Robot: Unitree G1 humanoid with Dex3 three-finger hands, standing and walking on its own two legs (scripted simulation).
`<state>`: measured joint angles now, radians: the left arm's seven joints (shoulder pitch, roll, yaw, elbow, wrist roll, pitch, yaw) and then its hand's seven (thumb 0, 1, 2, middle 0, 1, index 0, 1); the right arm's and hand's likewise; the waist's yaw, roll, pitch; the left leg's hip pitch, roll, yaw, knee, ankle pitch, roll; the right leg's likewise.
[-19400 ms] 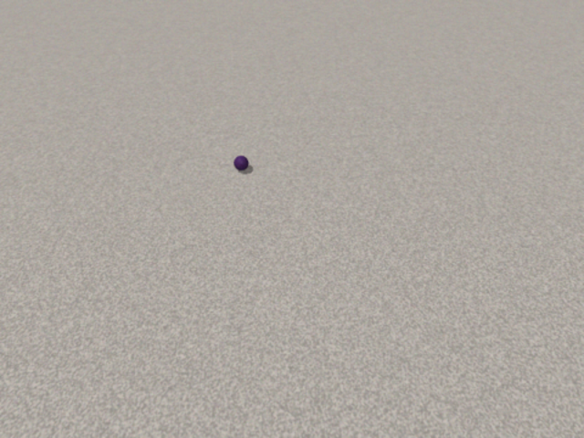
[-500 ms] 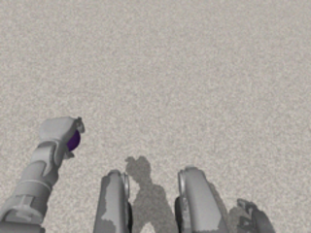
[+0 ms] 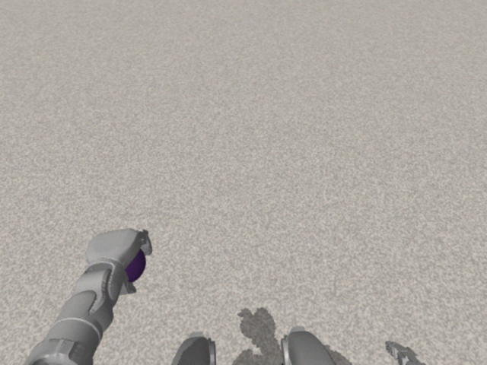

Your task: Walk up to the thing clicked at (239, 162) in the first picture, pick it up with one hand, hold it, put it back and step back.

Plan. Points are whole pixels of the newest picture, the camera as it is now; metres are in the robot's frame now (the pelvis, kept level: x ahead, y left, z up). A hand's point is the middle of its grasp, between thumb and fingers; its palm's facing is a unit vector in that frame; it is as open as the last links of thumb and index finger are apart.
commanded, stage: lift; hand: left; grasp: from above
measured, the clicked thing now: (124, 263) +0.34 +0.23 -0.10
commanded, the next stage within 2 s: hold in 0.36 s
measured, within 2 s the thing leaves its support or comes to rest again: neither
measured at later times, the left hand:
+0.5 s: hand (115, 238) +0.35 +0.22 -0.01, palm faces -0.45 -0.09 -0.89, open 9.2 cm
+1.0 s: hand (106, 225) +0.35 +0.22 +0.03, palm faces -0.45 -0.07 -0.89, open 9.2 cm
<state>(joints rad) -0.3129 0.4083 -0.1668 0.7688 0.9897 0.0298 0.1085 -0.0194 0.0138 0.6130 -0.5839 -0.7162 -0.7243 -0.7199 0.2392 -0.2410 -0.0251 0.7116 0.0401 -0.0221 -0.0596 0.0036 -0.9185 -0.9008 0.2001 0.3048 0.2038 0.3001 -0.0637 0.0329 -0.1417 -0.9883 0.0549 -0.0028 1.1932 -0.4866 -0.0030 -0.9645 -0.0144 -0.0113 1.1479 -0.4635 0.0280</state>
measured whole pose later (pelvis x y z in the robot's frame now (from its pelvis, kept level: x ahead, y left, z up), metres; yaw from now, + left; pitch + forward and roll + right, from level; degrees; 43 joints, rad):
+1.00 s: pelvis +0.05 +0.00 +0.08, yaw -1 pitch +5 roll +0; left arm -0.25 0.40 -0.18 0.68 1.00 0.00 0.01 -0.02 -0.01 0.65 -0.59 -0.72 -0.73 -0.74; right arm 0.24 -0.25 -0.05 0.68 0.05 0.05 -0.04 0.00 -0.91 -0.89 0.20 0.30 0.20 0.30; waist -0.01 0.04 -0.06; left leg -0.41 0.04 0.05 0.64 -0.33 0.00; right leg -0.41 -0.03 0.02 0.63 -0.31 0.03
